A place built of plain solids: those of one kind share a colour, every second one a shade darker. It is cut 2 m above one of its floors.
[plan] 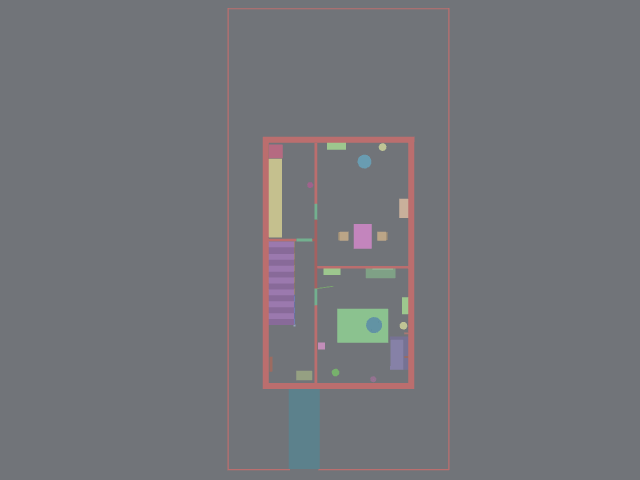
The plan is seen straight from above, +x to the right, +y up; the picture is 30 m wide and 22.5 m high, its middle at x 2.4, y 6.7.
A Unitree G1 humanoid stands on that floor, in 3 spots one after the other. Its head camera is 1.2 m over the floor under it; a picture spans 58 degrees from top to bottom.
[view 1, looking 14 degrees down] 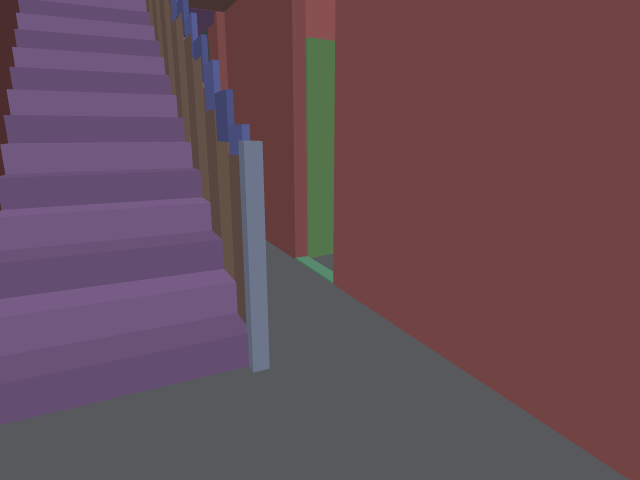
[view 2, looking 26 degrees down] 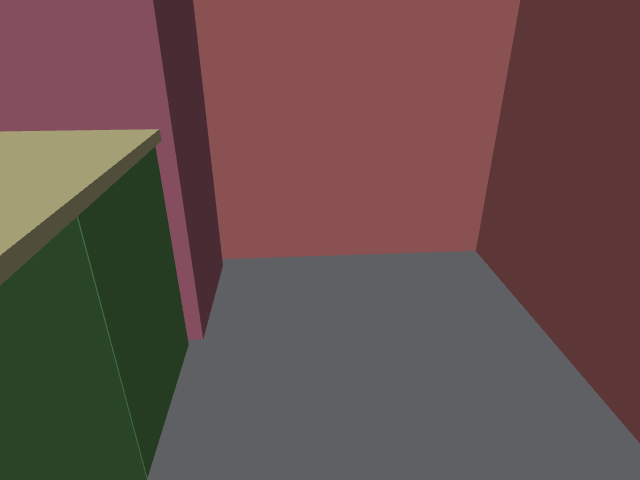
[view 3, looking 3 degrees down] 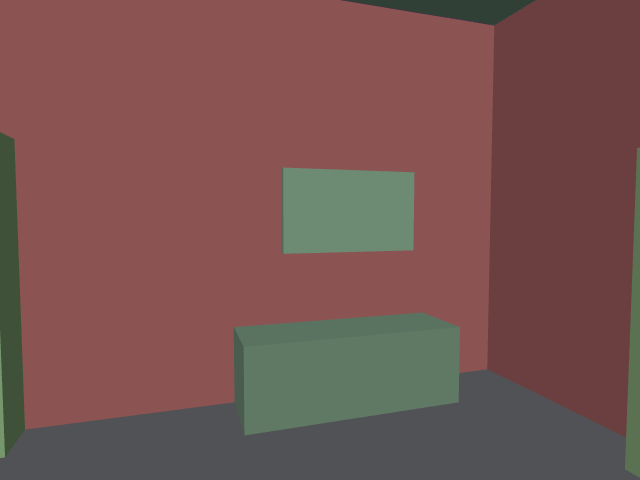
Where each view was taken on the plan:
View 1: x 0.59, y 0.70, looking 64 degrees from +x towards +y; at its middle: door_leaf_front_room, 4.27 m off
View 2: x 1.05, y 9.01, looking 86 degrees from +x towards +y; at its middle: wall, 2.50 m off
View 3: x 4.22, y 2.55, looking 72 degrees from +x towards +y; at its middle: tv_board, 2.90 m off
